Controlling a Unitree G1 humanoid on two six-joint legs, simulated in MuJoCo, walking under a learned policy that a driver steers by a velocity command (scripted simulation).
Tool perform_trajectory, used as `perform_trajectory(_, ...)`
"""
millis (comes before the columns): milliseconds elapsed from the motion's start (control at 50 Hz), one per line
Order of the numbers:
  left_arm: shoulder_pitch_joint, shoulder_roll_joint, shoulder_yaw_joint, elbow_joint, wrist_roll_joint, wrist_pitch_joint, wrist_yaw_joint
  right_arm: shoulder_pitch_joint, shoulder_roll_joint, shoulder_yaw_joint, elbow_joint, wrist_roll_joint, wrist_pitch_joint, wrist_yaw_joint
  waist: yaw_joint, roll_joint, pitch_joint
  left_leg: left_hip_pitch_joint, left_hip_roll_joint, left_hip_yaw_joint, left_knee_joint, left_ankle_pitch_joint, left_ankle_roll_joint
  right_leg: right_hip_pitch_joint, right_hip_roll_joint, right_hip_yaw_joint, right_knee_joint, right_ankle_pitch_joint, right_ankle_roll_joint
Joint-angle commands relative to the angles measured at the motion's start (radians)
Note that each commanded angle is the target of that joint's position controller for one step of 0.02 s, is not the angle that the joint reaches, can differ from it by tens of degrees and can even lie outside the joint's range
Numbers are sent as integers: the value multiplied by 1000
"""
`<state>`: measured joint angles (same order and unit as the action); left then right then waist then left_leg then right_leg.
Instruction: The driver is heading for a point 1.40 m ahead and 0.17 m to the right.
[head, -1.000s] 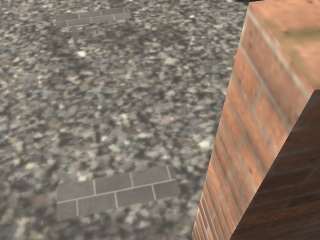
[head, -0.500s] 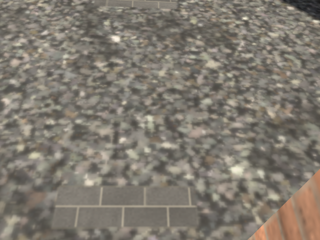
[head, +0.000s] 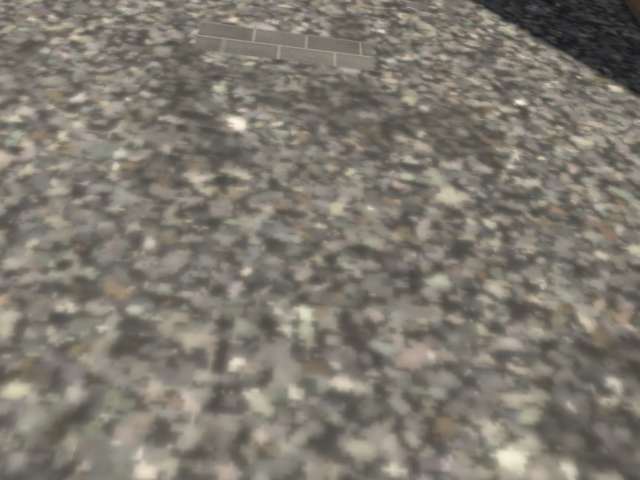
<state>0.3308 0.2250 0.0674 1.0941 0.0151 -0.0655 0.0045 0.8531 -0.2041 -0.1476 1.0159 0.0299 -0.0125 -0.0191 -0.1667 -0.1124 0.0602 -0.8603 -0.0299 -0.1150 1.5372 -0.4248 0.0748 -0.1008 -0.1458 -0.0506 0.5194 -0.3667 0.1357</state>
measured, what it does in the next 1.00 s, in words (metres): steps to the left: left foot, then right foot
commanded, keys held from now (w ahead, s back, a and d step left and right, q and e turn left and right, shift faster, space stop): q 0.18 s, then e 0.82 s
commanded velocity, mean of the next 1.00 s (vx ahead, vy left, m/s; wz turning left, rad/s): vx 0.06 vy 0.00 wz -0.11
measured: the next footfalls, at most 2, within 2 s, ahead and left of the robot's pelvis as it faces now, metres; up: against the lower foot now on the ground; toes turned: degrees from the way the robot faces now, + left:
left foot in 0.12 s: +0.24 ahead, +0.20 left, +0.00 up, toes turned -10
right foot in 0.46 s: +0.11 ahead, +0.08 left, +0.00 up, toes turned +13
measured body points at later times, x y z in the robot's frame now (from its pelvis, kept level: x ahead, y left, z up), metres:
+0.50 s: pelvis +0.02 +0.13 +0.00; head +0.00 +0.12 +0.45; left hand -0.02 +0.41 -0.14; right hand +0.17 -0.12 -0.13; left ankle +0.17 +0.23 -0.69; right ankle +0.07 +0.07 -0.72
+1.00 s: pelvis +0.00 +0.18 +0.01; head +0.03 +0.20 +0.46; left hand +0.17 +0.44 -0.10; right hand +0.05 -0.09 -0.10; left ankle -0.01 +0.29 -0.72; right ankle +0.05 +0.06 -0.62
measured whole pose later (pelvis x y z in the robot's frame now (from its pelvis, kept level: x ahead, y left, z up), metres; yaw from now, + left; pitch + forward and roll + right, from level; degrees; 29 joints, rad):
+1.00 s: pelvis +0.00 +0.18 +0.01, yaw -3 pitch +1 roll -1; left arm 0.19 0.28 0.09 0.64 0.04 0.05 -0.04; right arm 0.32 -0.25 -0.03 0.78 -0.03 0.00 -0.02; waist -0.01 -0.03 0.03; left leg -0.24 0.02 0.06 0.52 -0.30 0.03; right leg -0.72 0.08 0.04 1.24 -0.29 0.04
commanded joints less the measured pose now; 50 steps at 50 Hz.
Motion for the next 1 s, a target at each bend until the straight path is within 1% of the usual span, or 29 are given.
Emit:
perform_trajectory(20,-530,175,38,-226,-3,-10,13,-22,184,120,-144,-53,20,32,-214,-115,46,670,6,88,-385,504,-71,-754,-121,-201,-280,-329,-65)
perform_trajectory(60,-513,154,51,-230,-9,10,15,165,125,117,-62,-11,24,33,-224,-102,25,807,-7,105,-474,519,-86,-658,-92,-218,-145,-327,-70)
perform_trajectory(100,-487,122,49,-241,22,65,13,259,27,101,-19,-34,19,28,-229,127,87,701,-47,24,-730,249,-52,-464,-4,-171,348,-233,-97)
perform_trajectory(120,-452,57,31,-270,14,103,-15,125,-45,101,-67,-36,8,35,-124,441,126,586,-82,-148,-809,440,-47,-495,154,-64,782,-425,-103)
perform_trajectory(140,-100,-69,-16,-265,2,144,-55,-187,-123,121,-163,1,2,40,242,708,19,422,-66,-609,-968,546,-93,-415,286,99,975,-472,-151)
perform_trajectory(160,141,-101,-20,-269,23,160,-49,-315,-285,80,-247,9,-6,39,349,794,-155,521,100,-1057,-1347,17,-103,-462,329,133,1036,-417,-142)
perform_trajectory(180,57,-16,-19,-283,49,143,-43,-324,-328,50,-241,-4,-1,26,282,683,-114,487,103,-1156,-1556,-488,-103,-492,344,83,1088,-304,-143)
perform_trajectory(200,-21,15,-23,-289,51,128,-28,-338,-292,48,-205,-21,13,6,239,618,-77,461,70,-1022,-1586,-737,-128,-473,314,67,1074,-227,-156)
perform_trajectory(240,-164,123,-4,-308,28,114,6,-337,-168,44,-158,-54,29,-35,126,549,-113,475,85,-761,-1411,-569,-33,-440,225,95,858,-121,-146)
perform_trajectory(280,-293,126,-5,-343,9,104,19,-316,3,76,-104,-59,55,-65,47,451,-102,549,113,-659,-1285,-298,66,-436,170,127,550,-112,-143)
perform_trajectory(320,-286,72,-16,-320,-11,102,14,-360,77,81,-76,-53,70,-55,47,319,-125,575,107,-509,-1256,-56,70,-319,175,78,338,-94,-140)
perform_trajectory(380,-29,52,-9,-233,-14,123,13,-525,-13,66,-109,-44,76,-9,206,276,-137,384,80,-336,-1355,-65,27,5,221,-43,199,-45,-168)
perform_trajectory(420,162,35,-9,-158,-6,134,17,-668,-54,59,-146,-53,91,-2,300,203,-50,262,63,-225,-1273,-135,4,83,226,-71,44,-36,-203)
perform_trajectory(440,222,-16,-26,-137,-7,129,20,-705,-49,58,-148,-51,95,-2,319,121,-17,222,27,-146,-1060,-148,-3,55,170,33,-48,-117,-232)
perform_trajectory(460,209,-28,-44,-148,-2,120,21,-712,-11,68,-148,-42,89,2,294,-5,16,129,-85,34,-696,-83,-38,-39,7,306,-142,-281,-280)
perform_trajectory(480,0,80,-40,-222,-13,110,25,-666,-16,74,-189,-41,72,6,151,-45,90,72,-94,65,-531,-7,-82,-309,-157,683,-386,-576,-349)
perform_trajectory(500,-180,165,-15,-292,-8,104,31,-639,-57,72,-205,-67,52,6,59,-68,146,220,-25,12,-407,112,-90,-571,-214,805,-508,-708,-400)
perform_trajectory(540,-276,160,-7,-355,1,95,12,-669,-136,65,-202,-74,41,11,26,49,97,415,-29,38,-242,180,-118,-688,-96,630,-454,-483,-365)
perform_trajectory(580,-200,178,8,-372,2,93,8,-706,-135,80,-207,-60,49,14,84,73,79,363,-17,91,-378,159,-125,-533,11,473,-379,-289,-318)
perform_trajectory(640,61,176,23,-323,1,118,9,-840,-52,120,-272,-33,57,16,236,-56,39,359,-48,118,-811,22,-102,-229,52,455,-307,-238,-299)
perform_trajectory(700,125,192,31,-330,2,114,-3,-784,-67,107,-296,-32,38,-9,233,-65,0,582,-88,106,-1118,53,-61,-235,46,530,-295,-218,-274)
perform_trajectory(740,129,181,38,-348,-9,86,0,-603,-143,81,-269,-28,11,-32,170,-41,-77,946,15,63,-1284,147,-39,-388,118,449,-247,-158,-181)
perform_trajectory(760,120,135,33,-376,-31,75,-8,-538,-214,61,-270,-29,1,-32,154,45,-150,1163,150,-48,-1254,46,-17,-551,177,335,-119,-154,-122)
perform_trajectory(780,0,89,25,-453,-42,59,-15,-535,-278,50,-283,-54,-2,-21,98,304,-159,1147,404,-352,-1295,-106,68,-755,268,176,141,-171,-125)
perform_trajectory(800,-108,125,40,-462,5,55,-10,-556,-211,67,-277,-59,-1,-23,72,199,-54,1015,425,-320,-1280,34,112,-812,236,154,314,-165,-118)
perform_trajectory(820,-127,103,37,-480,26,55,-12,-536,-170,86,-270,-80,-8,-23,93,148,-46,946,380,-252,-1229,144,116,-786,233,171,417,-122,-123)
perform_trajectory(860,-78,65,28,-485,44,64,-28,-584,-144,96,-279,-81,-18,-19,160,219,-80,848,299,-106,-1168,445,96,-739,240,156,614,-37,-124)
perform_trajectory(960,-87,69,19,-509,25,116,-53,-588,-127,105,-318,-52,-7,0,205,266,-57,655,282,-11,-1136,552,125,-717,220,92,818,74,-93)
perform_trajectory(1000,-155,63,8,-534,30,123,-60,-538,-147,100,-314,-54,-1,-2,178,264,-36,661,275,17,-1136,508,118,-689,186,63,654,116,-97)
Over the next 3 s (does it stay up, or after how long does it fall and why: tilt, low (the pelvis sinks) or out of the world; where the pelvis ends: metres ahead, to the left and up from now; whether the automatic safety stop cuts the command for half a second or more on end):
stays up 0.26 0.03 0.02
